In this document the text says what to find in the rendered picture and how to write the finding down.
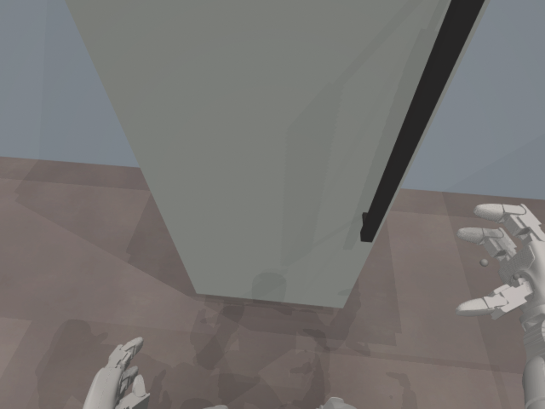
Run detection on right robot shin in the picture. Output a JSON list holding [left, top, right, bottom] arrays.
[[326, 397, 344, 404]]

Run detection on left robot hand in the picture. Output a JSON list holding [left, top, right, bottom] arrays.
[[83, 337, 150, 409]]

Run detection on right robot forearm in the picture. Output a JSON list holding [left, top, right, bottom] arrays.
[[519, 302, 545, 409]]

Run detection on right robot hand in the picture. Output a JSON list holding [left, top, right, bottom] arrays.
[[456, 204, 545, 320]]

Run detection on handle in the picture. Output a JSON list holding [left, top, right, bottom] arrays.
[[360, 0, 485, 242]]

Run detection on fridge door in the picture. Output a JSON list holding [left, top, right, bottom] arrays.
[[65, 0, 490, 308]]

